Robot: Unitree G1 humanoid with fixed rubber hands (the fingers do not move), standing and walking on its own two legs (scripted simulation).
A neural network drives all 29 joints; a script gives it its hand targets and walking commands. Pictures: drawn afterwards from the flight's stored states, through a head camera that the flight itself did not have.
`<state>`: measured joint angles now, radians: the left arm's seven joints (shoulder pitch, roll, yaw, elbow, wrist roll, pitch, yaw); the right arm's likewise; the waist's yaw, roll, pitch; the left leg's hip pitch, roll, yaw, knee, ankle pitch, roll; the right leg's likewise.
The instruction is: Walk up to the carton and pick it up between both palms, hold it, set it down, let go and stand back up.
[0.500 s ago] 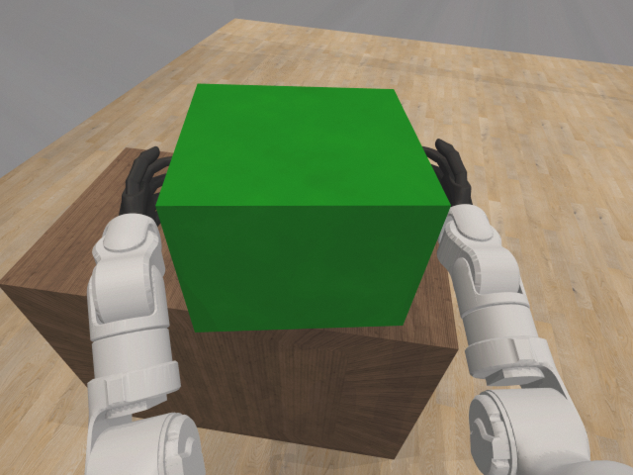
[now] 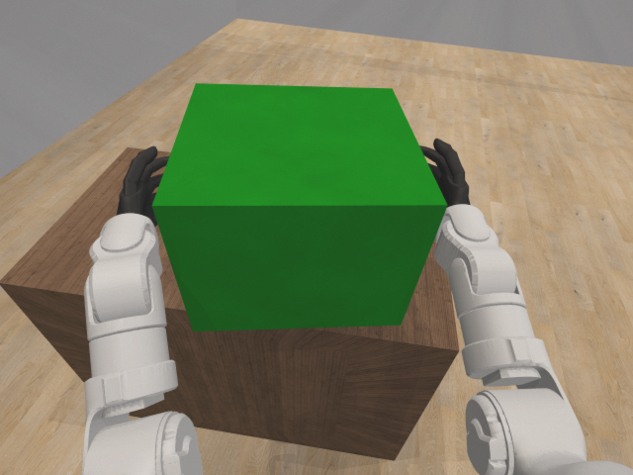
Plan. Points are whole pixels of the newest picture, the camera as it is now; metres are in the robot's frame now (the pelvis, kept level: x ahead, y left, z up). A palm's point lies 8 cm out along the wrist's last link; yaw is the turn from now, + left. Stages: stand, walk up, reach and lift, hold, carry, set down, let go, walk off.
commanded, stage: hold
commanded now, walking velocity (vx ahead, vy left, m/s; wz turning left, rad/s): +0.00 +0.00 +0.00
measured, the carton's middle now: (297, 203) +0.42 +0.00 +0.14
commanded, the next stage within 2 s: set down in 0.52 s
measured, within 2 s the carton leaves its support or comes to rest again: neither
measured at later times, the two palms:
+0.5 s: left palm (153, 212) +0.36 +0.18 +0.18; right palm (457, 207) +0.36 -0.19 +0.18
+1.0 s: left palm (150, 220) +0.38 +0.19 +0.15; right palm (437, 216) +0.38 -0.18 +0.15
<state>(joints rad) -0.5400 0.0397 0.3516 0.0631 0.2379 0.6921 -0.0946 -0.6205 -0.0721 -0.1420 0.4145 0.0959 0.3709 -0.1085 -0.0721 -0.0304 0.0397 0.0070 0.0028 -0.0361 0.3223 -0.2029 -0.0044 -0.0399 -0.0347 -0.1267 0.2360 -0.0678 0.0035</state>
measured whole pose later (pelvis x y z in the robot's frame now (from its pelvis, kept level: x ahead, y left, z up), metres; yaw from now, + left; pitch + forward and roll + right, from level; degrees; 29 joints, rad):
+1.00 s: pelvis +0.02 +0.00 +0.00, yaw +1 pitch -8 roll -1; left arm -0.52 0.01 0.36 0.21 0.26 0.42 -0.11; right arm -0.54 -0.02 -0.21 0.54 -0.03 0.06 -0.08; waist -0.05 -0.03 0.08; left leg 0.06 0.01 -0.05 0.30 -0.23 -0.01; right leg 0.01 -0.03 -0.14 0.23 -0.10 0.00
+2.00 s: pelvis +0.04 +0.00 +0.00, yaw -1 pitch -1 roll -1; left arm -0.70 0.02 0.40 0.70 0.25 0.12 -0.04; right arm -0.68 -0.04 -0.43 0.83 -0.20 -0.12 -0.02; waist 0.00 -0.02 0.05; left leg -0.05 0.02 -0.02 0.29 -0.23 -0.01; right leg -0.10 -0.02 -0.11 0.20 -0.09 0.01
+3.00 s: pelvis +0.05 +0.00 +0.00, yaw -1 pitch +10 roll -1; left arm -0.81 0.11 0.40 1.14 0.16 -0.20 -0.02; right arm -0.74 -0.02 -0.56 0.98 -0.33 -0.25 -0.02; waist 0.00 0.02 -0.03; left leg -0.27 0.01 -0.01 0.32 -0.22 0.00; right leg -0.33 -0.03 -0.12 0.24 -0.09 0.01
